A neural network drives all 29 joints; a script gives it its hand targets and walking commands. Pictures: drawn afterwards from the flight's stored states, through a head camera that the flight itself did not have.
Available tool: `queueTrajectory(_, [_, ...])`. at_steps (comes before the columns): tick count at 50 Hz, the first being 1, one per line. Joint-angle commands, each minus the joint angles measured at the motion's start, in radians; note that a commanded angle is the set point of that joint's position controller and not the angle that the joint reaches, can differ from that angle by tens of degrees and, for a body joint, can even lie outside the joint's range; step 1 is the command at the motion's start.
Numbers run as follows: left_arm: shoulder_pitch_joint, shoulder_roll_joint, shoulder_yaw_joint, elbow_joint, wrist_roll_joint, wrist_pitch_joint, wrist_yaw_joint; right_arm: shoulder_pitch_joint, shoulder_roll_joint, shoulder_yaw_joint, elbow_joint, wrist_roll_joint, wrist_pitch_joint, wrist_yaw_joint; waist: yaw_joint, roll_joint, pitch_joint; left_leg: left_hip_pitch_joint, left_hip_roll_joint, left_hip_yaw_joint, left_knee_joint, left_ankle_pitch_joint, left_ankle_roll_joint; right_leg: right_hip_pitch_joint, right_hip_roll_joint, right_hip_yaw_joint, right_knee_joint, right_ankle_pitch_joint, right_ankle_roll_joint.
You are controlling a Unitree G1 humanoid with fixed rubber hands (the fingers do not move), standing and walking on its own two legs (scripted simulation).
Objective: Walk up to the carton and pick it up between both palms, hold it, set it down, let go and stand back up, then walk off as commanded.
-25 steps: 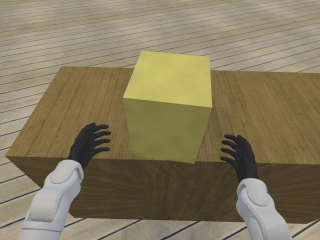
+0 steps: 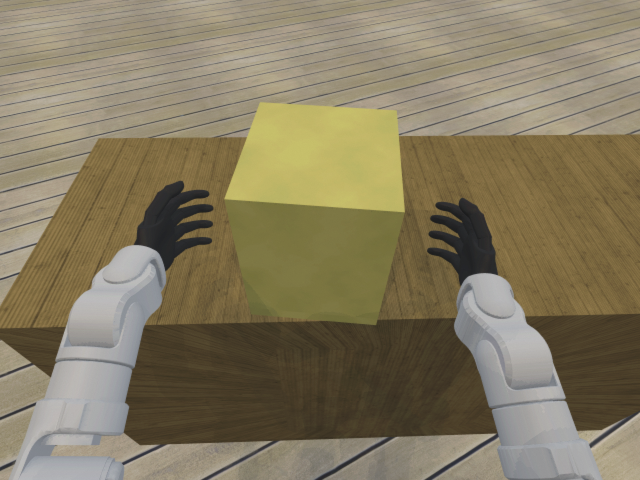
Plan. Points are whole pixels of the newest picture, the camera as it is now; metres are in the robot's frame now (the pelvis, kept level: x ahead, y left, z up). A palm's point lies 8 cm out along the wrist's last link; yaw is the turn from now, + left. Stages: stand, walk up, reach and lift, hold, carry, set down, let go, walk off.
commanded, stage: reach and lift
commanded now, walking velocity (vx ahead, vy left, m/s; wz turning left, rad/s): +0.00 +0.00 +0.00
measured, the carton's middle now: (320, 217) +0.48 +0.02 +0.05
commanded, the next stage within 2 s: none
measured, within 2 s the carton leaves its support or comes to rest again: neither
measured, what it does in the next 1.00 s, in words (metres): stands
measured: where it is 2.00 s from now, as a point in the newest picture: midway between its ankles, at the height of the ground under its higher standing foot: outside the picture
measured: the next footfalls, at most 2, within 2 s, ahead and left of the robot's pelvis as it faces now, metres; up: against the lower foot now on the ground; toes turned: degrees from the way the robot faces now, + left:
none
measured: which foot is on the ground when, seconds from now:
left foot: down 0.00-1.00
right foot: down 0.00-1.00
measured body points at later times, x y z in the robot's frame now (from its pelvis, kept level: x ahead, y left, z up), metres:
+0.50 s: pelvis +0.00 +0.00 +0.00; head +0.01 +0.01 +0.45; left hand +0.44 +0.20 +0.15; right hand +0.41 -0.16 +0.15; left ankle +0.05 +0.11 -0.74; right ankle -0.02 -0.09 -0.74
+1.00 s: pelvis +0.00 +0.01 +0.00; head +0.02 +0.02 +0.45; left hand +0.47 +0.21 +0.15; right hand +0.45 -0.16 +0.15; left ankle +0.05 +0.11 -0.74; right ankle -0.02 -0.09 -0.74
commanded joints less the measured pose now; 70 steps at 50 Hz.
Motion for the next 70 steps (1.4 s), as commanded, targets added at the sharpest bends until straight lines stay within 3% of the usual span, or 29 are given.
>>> queueTrajectory(1, [-0.673, 0.287, 0.113, -0.084, -0.001, -0.061, 0.015, -0.628, -0.146, -0.131, -0.112, 0.085, -0.048, -0.023, -0.057, 0.054, -0.543, 0.315, 0.047, -0.092, -0.002, 0.133, 0.0, -0.082, -0.029, 0.009, -0.182, 0.455, 0.073])
queueTrajectory(9, [-0.821, 0.315, 0.1, 0.031, 0.011, -0.111, 0.024, -0.773, -0.164, -0.119, -0.007, 0.1, -0.07, -0.023, -0.052, 0.069, -0.664, 0.316, 0.049, -0.101, 0.045, 0.227, -0.007, -0.116, -0.015, -0.009, -0.157, 0.531, 0.07])
queueTrajectory(10, [-0.864, 0.31, 0.085, 0.129, 0.0, -0.119, 0.023, -0.828, -0.177, -0.135, 0.042, 0.092, -0.069, -0.023, -0.063, 0.059, -0.636, 0.299, 0.05, -0.109, 0.04, 0.196, -0.008, -0.148, -0.01, -0.015, -0.168, 0.484, 0.07])
queueTrajectory(12, [-0.905, 0.306, 0.074, 0.123, 0.003, -0.134, 0.029, -0.856, -0.18, -0.158, 0.074, 0.08, -0.074, -0.022, -0.079, 0.066, -0.677, 0.287, 0.053, -0.112, 0.044, 0.17, -0.008, -0.141, -0.013, -0.016, -0.161, 0.472, 0.065])
queueTrajectory(13, [-0.948, 0.308, 0.061, 0.196, 0.004, -0.15, 0.031, -0.897, -0.176, -0.16, 0.14, 0.075, -0.071, -0.014, -0.073, 0.073, -0.643, 0.27, 0.058, -0.119, 0.033, 0.127, -0.007, -0.176, -0.011, -0.014, -0.174, 0.391, 0.058])
queueTrajectory(16, [-1.008, 0.321, 0.038, 0.257, -0.026, -0.187, 0.043, -0.973, -0.179, -0.158, 0.159, 0.077, -0.088, -0.006, -0.072, 0.069, -0.702, 0.25, 0.063, -0.123, 0.054, 0.152, 0.0, -0.199, -0.006, -0.014, -0.159, 0.407, 0.051])
queueTrajectory(18, [-1.023, 0.297, 0.033, 0.183, -0.018, -0.199, 0.054, -0.973, -0.19, -0.166, 0.17, 0.081, -0.112, -0.003, -0.083, 0.099, -0.804, 0.327, 0.07, -0.129, 0.079, 0.263, -0.023, -0.203, 0.008, -0.033, -0.155, 0.462, 0.043])
queueTrajectory(19, [-1.062, 0.293, 0.014, 0.234, -0.026, -0.207, 0.054, -1.019, -0.192, -0.16, 0.199, 0.09, -0.118, 0.002, -0.077, 0.13, -0.814, 0.323, 0.068, -0.126, 0.098, 0.277, -0.03, -0.237, 0.007, -0.032, -0.157, 0.452, 0.04])
queueTrajectory(22, [-1.13, 0.314, 0.028, 0.388, -0.002, -0.208, 0.057, -1.104, -0.207, -0.147, 0.371, 0.072, -0.114, 0.004, -0.068, 0.116, -0.731, 0.289, 0.071, -0.128, 0.087, 0.259, -0.035, -0.251, 0.004, -0.037, -0.17, 0.418, 0.043])
queueTrajectory(25, [-1.18, 0.281, -0.022, 0.382, -0.026, -0.233, 0.065, -1.165, -0.201, -0.15, 0.36, 0.076, -0.138, 0.0, -0.091, 0.106, -0.812, 0.295, 0.074, -0.141, 0.104, 0.266, -0.032, -0.256, 0.003, -0.041, -0.156, 0.456, 0.045])
queueTrajectory(26, [-1.217, 0.284, -0.03, 0.475, -0.024, -0.251, 0.069, -1.184, -0.219, -0.183, 0.446, 0.062, -0.144, 0.004, -0.105, 0.144, -0.795, 0.287, 0.076, -0.145, 0.1, 0.244, -0.045, -0.313, 0.004, -0.049, -0.169, 0.384, 0.041])
queueTrajectory(27, [-1.214, 0.295, -0.017, 0.474, -0.021, -0.249, 0.071, -1.197, -0.218, -0.152, 0.407, 0.071, -0.15, 0.004, -0.079, 0.128, -0.815, 0.29, 0.074, -0.134, 0.106, 0.264, -0.039, -0.281, 0.008, -0.047, -0.167, 0.41, 0.037])
queueTrajectory(29, [-1.234, 0.299, -0.019, 0.469, -0.019, -0.26, 0.071, -1.203, -0.212, -0.146, 0.439, 0.066, -0.157, -0.003, -0.09, 0.131, -0.861, 0.296, 0.066, -0.131, 0.126, 0.319, -0.041, -0.279, 0.004, -0.04, -0.157, 0.505, 0.051])
queueTrajectory(32, [-1.321, 0.285, -0.044, 0.579, 0.007, -0.274, 0.081, -1.277, -0.23, -0.175, 0.562, 0.066, -0.163, 0.001, -0.106, 0.164, -0.829, 0.273, 0.07, -0.139, 0.121, 0.266, -0.055, -0.318, 0.013, -0.059, -0.165, 0.403, 0.038])
queueTrajectory(33, [-1.303, 0.28, -0.042, 0.575, 0.003, -0.279, 0.087, -1.291, -0.22, -0.16, 0.541, 0.063, -0.168, 0.003, -0.086, 0.144, -0.87, 0.261, 0.075, -0.138, 0.123, 0.271, -0.048, -0.306, 0.017, -0.061, -0.157, 0.424, 0.035])
queueTrajectory(37, [-1.376, 0.28, -0.072, 0.602, -0.027, -0.306, 0.097, -1.351, -0.244, -0.188, 0.592, 0.059, -0.186, 0.005, -0.105, 0.165, -0.941, 0.285, 0.078, -0.145, 0.146, 0.307, -0.061, -0.359, 0.018, -0.071, -0.154, 0.423, 0.037])
queueTrajectory(42, [-1.296, 0.235, -0.095, 0.696, 0.006, -0.318, 0.083, -1.278, -0.247, -0.176, 0.69, 0.06, -0.207, 0.005, -0.118, 0.184, -0.901, 0.333, 0.075, -0.145, 0.163, 0.378, -0.076, -0.349, 0.025, -0.086, -0.159, 0.472, 0.04])
queueTrajectory(46, [-1.292, 0.217, -0.08, 0.796, 0.017, -0.361, 0.07, -1.291, -0.214, -0.162, 0.719, 0.054, -0.234, 0.006, -0.091, 0.146, -0.862, 0.274, 0.061, -0.139, 0.163, 0.339, -0.061, -0.36, 0.017, -0.075, -0.161, 0.459, 0.042])
queueTrajectory(50, [-1.302, 0.177, -0.123, 0.699, -0.001, -0.443, 0.072, -1.257, -0.195, -0.18, 0.704, 0.05, -0.286, 0.014, -0.112, 0.195, -0.974, 0.334, 0.064, -0.15, 0.187, 0.397, -0.08, -0.413, 0.022, -0.092, -0.141, 0.45, 0.036])
queueTrajectory(52, [-1.306, 0.145, -0.138, 0.745, 0.002, -0.461, 0.07, -1.256, -0.199, -0.202, 0.764, 0.03, -0.298, 0.025, -0.125, 0.221, -0.949, 0.343, 0.071, -0.16, 0.184, 0.374, -0.086, -0.461, 0.019, -0.089, -0.153, 0.395, 0.027])
queueTrajectory(53, [-1.29, 0.153, -0.137, 0.81, -0.003, -0.474, 0.068, -1.258, -0.188, -0.19, 0.771, 0.028, -0.307, 0.031, -0.114, 0.186, -0.94, 0.324, 0.077, -0.162, 0.181, 0.361, -0.078, -0.475, 0.019, -0.093, -0.15, 0.374, 0.027])
queueTrajectory(54, [-1.274, 0.149, -0.12, 0.764, 0.01, -0.484, 0.072, -1.243, -0.181, -0.176, 0.735, 0.034, -0.324, 0.032, -0.106, 0.182, -1.003, 0.334, 0.067, -0.154, 0.198, 0.404, -0.077, -0.451, 0.022, -0.089, -0.142, 0.438, 0.029])
queueTrajectory(55, [-1.255, 0.146, -0.126, 0.86, 0.0, -0.489, 0.059, -1.252, -0.161, -0.155, 0.757, 0.03, -0.324, 0.031, -0.091, 0.135, -0.959, 0.286, 0.065, -0.147, 0.194, 0.357, -0.061, -0.433, 0.016, -0.077, -0.145, 0.432, 0.036])
queueTrajectory(60, [-1.262, 0.086, -0.179, 0.891, -0.012, -0.571, 0.049, -1.22, -0.173, -0.199, 0.836, 0.006, -0.38, 0.048, -0.118, 0.185, -0.99, 0.293, 0.067, -0.158, 0.188, 0.326, -0.073, -0.516, 0.017, -0.098, -0.131, 0.359, 0.034])
queueTrajectory(62, [-1.266, 0.087, -0.181, 0.898, -0.018, -0.612, 0.043, -1.203, -0.141, -0.196, 0.831, -0.014, -0.4, 0.055, -0.12, 0.156, -1.027, 0.274, 0.072, -0.161, 0.198, 0.333, -0.06, -0.503, 0.01, -0.086, -0.123, 0.378, 0.037])
queueTrajectory(63, [-1.237, 0.084, -0.161, 0.9, -0.008, -0.628, 0.047, -1.184, -0.143, -0.179, 0.82, -0.007, -0.422, 0.06, -0.1, 0.152, -1.03, 0.288, 0.071, -0.155, 0.209, 0.373, -0.065, -0.504, 0.019, -0.087, -0.113, 0.4, 0.039])
queueTrajectory(64, [-1.238, 0.083, -0.164, 0.897, -0.001, -0.642, 0.046, -1.166, -0.166, -0.202, 0.868, -0.017, -0.434, 0.062, -0.13, 0.175, -1.03, 0.325, 0.072, -0.164, 0.217, 0.409, -0.079, -0.53, 0.02, -0.097, -0.118, 0.408, 0.038])
queueTrajectory(67, [-1.204, 0.066, -0.165, 1.004, 0.022, -0.663, 0.035, -1.14, -0.134, -0.2, 0.914, -0.031, -0.453, 0.078, -0.129, 0.153, -0.992, 0.273, 0.074, -0.163, 0.212, 0.351, -0.07, -0.518, 0.016, -0.093, -0.121, 0.341, 0.038])
queueTrajectory(70, [-1.213, 0.066, -0.149, 0.995, 0.032, -0.704, 0.038, -1.136, -0.129, -0.202, 0.912, -0.045, -0.491, 0.087, -0.119, 0.15, -0.982, 0.241, 0.07, -0.155, 0.211, 0.326, -0.067, -0.525, 0.013, -0.1, -0.109, 0.339, 0.043])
